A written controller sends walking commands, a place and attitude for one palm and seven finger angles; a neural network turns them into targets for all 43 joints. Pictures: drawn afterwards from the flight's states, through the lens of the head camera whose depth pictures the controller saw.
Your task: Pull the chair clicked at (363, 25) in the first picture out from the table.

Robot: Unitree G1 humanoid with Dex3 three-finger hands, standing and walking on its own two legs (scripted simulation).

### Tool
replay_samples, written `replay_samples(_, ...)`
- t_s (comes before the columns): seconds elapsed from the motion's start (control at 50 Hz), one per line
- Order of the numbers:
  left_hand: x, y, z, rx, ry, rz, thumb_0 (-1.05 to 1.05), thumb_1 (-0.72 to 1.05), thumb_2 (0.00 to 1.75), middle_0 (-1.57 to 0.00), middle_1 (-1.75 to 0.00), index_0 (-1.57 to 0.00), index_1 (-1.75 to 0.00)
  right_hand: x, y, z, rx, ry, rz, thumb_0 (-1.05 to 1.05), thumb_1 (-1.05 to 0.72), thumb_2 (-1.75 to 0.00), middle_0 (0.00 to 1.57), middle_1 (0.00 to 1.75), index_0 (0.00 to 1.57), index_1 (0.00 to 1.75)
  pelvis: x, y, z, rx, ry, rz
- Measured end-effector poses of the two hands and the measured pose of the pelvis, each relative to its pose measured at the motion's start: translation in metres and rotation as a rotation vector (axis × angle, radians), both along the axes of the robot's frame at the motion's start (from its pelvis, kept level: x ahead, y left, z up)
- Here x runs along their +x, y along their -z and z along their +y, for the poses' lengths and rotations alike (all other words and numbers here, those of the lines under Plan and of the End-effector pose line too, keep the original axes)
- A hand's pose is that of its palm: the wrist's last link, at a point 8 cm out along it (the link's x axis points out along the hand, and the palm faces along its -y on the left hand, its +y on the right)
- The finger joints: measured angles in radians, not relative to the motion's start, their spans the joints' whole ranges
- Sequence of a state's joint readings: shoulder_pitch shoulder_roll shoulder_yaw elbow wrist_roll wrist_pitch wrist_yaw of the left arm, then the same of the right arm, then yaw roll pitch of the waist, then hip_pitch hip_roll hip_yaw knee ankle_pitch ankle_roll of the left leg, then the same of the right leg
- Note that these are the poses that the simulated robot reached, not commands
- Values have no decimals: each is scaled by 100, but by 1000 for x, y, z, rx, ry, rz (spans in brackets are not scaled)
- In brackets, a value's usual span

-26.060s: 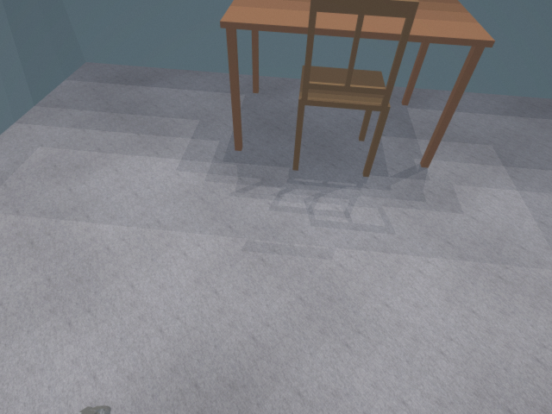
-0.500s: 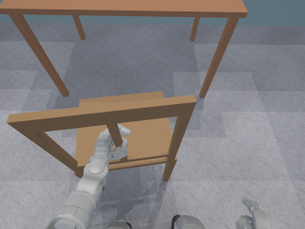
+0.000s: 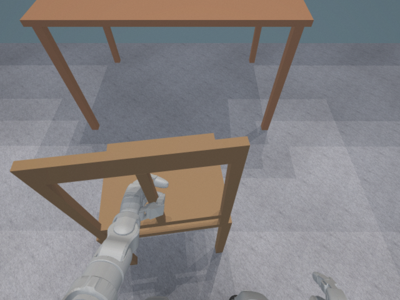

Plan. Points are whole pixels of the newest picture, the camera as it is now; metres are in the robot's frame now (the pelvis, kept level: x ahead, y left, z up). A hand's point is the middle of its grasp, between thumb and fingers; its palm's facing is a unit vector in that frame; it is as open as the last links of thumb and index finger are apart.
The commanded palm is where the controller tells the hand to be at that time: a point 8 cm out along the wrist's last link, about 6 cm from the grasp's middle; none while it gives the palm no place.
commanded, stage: stop walking, hand still on the chair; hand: left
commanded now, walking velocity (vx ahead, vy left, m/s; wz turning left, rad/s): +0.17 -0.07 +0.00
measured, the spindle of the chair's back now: (153, 199) +0.34 +0.12 -0.09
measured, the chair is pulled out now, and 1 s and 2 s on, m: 0.65 0.67 0.67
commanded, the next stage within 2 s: open the thumb and straighten the fingers in 0.70 s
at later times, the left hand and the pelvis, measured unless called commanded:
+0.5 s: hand (158, 211) +0.30 +0.10 -0.06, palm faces -0.06 -0.99 -0.15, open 5.5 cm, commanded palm +0.29 +0.16 -0.04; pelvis +0.03 +0.00 +0.01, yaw -2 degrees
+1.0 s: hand (154, 208) +0.31 +0.11 -0.06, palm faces -0.07 -0.99 -0.14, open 6.8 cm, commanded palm +0.29 +0.16 -0.04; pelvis +0.02 +0.00 -0.01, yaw -1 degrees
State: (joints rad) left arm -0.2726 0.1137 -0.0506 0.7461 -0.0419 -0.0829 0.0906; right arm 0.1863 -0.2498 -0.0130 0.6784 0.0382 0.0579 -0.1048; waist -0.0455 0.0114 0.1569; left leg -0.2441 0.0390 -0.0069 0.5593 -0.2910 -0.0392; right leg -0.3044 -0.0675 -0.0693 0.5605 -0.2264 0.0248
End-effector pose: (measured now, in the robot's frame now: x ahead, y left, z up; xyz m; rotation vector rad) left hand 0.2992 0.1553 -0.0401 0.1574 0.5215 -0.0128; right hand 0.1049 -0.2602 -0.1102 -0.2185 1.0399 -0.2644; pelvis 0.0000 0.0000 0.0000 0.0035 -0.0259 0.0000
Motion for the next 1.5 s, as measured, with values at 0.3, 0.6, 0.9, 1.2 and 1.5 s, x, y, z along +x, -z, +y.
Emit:
replay_samples(0.3,-14,-1,2,0,16,18,6,67,79,-21,-117,-50,-145,-7,0,27,75,9,-13,1,-91,-90,20,30,20,30,17,-6,1,-8,25,-1)
replay_samples(0.6,-14,-1,2,8,1,18,7,65,82,-23,-117,-50,-145,38,-9,11,48,-13,-90,1,-91,-90,20,30,20,30,25,-6,-5,1,24,-5)
replay_samples(0.9,-13,2,4,-27,-14,2,6,62,80,-25,-123,-50,-145,29,-14,2,51,5,-97,1,-91,-90,20,30,20,30,21,-2,-7,1,6,48)
replay_samples(1.2,5,8,24,12,-11,18,1,-29,33,-39,-120,-42,-122,17,12,4,52,5,-87,1,-91,-90,20,30,20,30,28,17,6,5,18,170)
replay_samples(1.5,6,8,32,17,-22,14,-1,-53,21,-10,-29,-10,-29,61,8,12,37,-49,-188,1,-90,-90,20,30,20,30,40,26,6,-4,8,199)
